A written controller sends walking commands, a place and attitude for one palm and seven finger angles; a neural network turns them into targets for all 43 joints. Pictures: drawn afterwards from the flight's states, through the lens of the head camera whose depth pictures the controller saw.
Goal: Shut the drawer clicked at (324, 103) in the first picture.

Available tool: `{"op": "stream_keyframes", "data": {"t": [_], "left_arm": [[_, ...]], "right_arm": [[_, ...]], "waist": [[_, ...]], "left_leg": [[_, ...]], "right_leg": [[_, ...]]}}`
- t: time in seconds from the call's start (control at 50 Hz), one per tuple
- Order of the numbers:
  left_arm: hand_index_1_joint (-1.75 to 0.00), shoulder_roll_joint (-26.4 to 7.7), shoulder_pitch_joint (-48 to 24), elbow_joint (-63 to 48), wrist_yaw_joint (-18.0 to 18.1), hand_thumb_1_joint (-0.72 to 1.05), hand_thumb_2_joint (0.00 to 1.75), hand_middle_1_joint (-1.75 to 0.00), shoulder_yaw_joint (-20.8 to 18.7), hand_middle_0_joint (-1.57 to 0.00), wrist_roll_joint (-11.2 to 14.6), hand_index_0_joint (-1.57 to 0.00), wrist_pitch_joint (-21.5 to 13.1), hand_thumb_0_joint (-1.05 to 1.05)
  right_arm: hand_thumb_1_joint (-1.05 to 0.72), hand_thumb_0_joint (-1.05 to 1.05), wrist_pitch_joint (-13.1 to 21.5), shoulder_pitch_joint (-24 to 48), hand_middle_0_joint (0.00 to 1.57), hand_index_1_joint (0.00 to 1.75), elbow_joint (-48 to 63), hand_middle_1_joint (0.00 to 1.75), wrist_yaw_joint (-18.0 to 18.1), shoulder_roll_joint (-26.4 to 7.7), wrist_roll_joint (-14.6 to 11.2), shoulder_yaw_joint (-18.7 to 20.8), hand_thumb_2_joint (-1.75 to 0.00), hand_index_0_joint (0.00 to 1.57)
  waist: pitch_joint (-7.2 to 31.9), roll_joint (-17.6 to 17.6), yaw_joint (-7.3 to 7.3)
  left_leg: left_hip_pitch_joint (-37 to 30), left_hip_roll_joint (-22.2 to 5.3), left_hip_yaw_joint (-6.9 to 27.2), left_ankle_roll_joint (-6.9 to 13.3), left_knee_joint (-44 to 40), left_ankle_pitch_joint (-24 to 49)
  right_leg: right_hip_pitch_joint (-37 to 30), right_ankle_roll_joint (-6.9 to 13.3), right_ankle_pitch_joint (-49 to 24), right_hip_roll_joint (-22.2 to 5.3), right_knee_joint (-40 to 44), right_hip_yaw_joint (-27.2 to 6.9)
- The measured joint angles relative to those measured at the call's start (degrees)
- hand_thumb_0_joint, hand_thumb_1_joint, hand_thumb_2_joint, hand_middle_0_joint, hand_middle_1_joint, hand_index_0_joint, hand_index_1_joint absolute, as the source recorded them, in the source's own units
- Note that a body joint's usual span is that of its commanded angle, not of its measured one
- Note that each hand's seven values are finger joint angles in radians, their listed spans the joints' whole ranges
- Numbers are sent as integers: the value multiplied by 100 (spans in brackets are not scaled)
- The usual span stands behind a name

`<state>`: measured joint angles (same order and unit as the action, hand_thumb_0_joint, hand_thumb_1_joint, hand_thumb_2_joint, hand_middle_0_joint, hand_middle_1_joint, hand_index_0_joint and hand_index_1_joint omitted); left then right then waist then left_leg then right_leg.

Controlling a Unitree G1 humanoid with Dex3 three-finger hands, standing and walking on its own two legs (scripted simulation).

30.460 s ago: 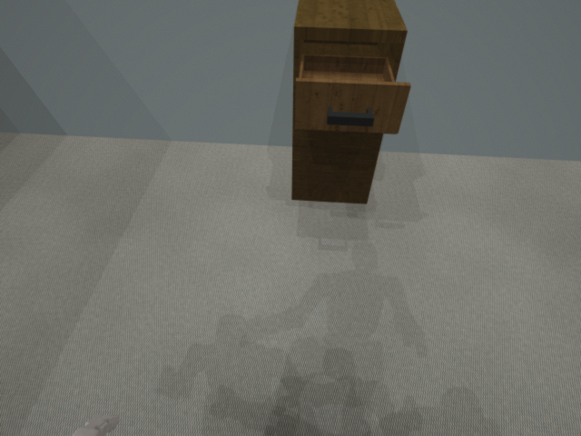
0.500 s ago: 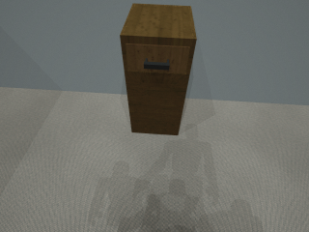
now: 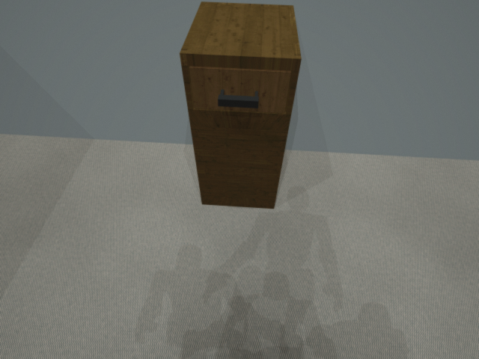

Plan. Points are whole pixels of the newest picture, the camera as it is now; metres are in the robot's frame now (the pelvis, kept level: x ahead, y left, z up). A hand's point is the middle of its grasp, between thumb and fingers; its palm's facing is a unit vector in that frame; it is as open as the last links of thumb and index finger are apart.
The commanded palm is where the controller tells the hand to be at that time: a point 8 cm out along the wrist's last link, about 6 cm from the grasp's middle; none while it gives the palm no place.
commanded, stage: look to check the result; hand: left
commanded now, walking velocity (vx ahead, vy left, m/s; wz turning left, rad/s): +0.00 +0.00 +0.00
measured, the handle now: (238, 97) +0.90 +0.05 -0.09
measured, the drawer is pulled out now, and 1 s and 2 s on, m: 0.00 0.00 0.00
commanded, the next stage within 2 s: stand and wait in 0.26 s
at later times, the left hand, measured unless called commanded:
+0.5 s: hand out of the picture +0.07 +0.21 -0.17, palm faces -0.01 -0.96 -0.28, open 7.4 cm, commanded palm none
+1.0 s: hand out of the picture +0.08 +0.21 -0.16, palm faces -0.01 -0.95 -0.30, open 7.4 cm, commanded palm none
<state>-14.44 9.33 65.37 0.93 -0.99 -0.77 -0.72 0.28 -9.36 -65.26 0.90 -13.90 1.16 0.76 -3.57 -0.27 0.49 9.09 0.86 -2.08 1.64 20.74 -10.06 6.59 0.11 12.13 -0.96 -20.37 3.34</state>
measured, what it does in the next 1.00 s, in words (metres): stands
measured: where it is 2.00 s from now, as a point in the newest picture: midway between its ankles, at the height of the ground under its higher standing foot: outside the picture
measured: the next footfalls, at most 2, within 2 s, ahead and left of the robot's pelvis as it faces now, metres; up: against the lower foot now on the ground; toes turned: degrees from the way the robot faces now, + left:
none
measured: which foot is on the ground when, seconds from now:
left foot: down 0.00-1.00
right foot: down 0.00-1.00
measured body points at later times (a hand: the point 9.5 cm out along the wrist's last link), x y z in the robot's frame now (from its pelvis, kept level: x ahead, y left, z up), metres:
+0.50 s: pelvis +0.01 -0.01 +0.00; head +0.03 -0.01 +0.45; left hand +0.07 +0.26 -0.14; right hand +0.07 -0.29 -0.14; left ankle +0.01 +0.10 -0.75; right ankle -0.01 -0.12 -0.75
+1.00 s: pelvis +0.02 -0.02 +0.00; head +0.03 -0.02 +0.45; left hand +0.08 +0.26 -0.14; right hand +0.07 -0.29 -0.14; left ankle +0.01 +0.10 -0.75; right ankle -0.01 -0.12 -0.75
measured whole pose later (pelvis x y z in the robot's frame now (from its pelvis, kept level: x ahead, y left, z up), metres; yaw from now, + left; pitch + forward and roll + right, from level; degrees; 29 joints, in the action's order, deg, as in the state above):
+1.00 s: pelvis +0.02 -0.02 +0.00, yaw +0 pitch -2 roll +0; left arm -16.1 7.5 65.2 0.6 -0.7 -0.6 -1.1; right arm 0.3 -7.8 -65.4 0.8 -16.1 1.1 0.4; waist -3.1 -0.2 0.6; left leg 6.5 -0.3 -1.6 0.0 18.1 -10.1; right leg 3.9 1.5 12.3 0.4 -17.6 3.7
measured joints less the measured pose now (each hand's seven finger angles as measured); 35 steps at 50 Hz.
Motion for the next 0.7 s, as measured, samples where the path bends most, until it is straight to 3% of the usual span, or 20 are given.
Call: {"op": "stream_keyframes", "data": {"t": [0.7], "left_arm": [[-30, -154, -212, -28, -32, 91, 90, -30, 20, -20, 9, -20, -40, 0]], "right_arm": [[-90, 1, 7, 183, 21, 30, -1, 30, -12, -224, -2, -29, -89, 20]], "waist": [[56, 18, 12]], "left_leg": [[-219, -97, 48, -133, -223, -5]], "right_leg": [[-225, 112, 15, 110, 231, 38]]}}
